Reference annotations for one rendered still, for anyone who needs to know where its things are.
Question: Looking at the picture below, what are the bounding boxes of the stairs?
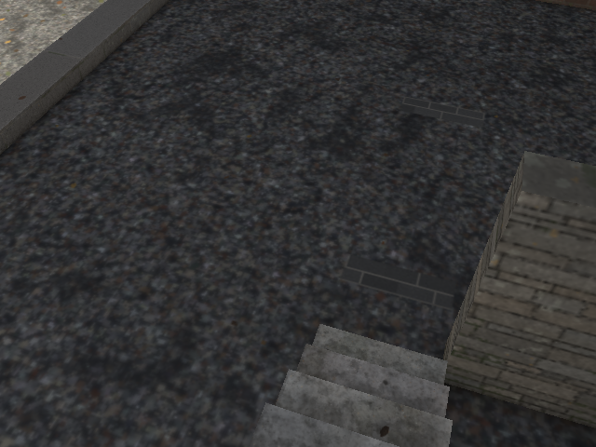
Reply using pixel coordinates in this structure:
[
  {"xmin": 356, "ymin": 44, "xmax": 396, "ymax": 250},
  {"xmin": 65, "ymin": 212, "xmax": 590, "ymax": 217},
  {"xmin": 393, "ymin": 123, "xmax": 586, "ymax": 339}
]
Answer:
[{"xmin": 249, "ymin": 324, "xmax": 453, "ymax": 447}]

